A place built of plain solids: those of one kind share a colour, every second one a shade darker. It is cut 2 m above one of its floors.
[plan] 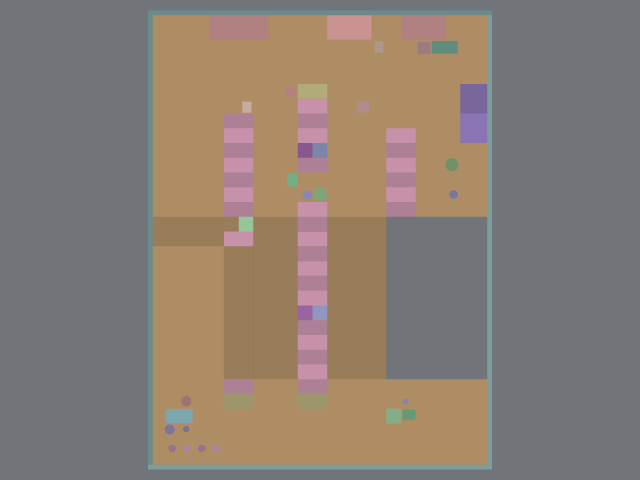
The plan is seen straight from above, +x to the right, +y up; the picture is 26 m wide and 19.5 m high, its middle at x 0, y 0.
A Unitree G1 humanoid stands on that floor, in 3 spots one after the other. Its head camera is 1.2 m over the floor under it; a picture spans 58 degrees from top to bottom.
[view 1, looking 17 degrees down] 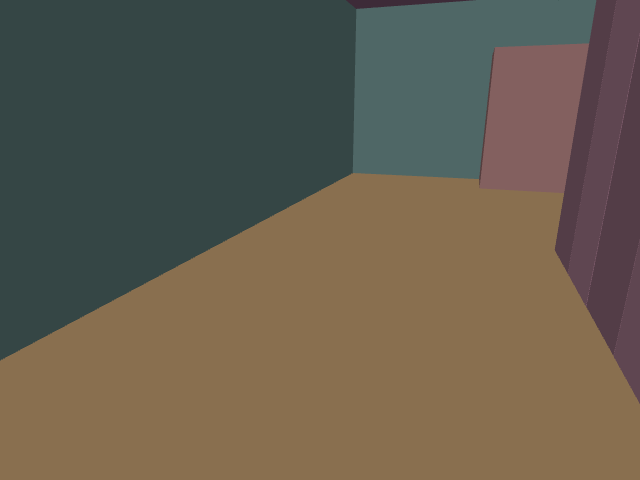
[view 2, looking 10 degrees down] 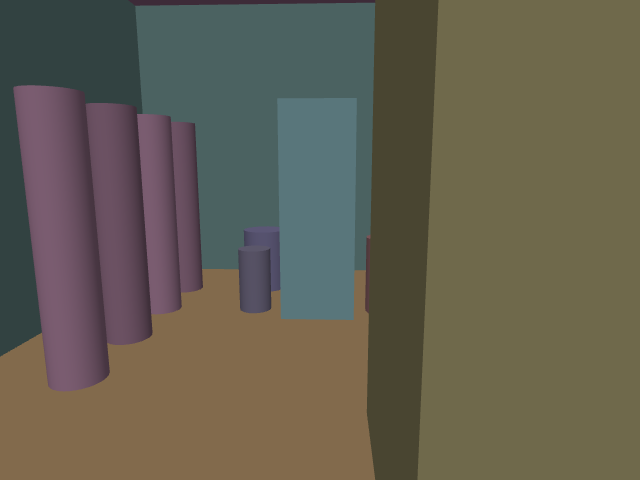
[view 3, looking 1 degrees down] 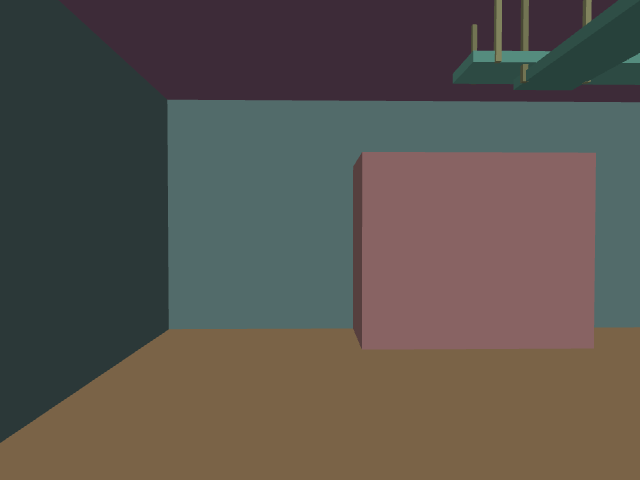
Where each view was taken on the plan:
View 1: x -4.68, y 1.05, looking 109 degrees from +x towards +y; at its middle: floor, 4.10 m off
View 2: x -1.96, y -7.02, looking -178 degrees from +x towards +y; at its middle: lift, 3.26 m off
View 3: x -5.01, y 3.74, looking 89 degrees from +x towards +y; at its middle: wall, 5.39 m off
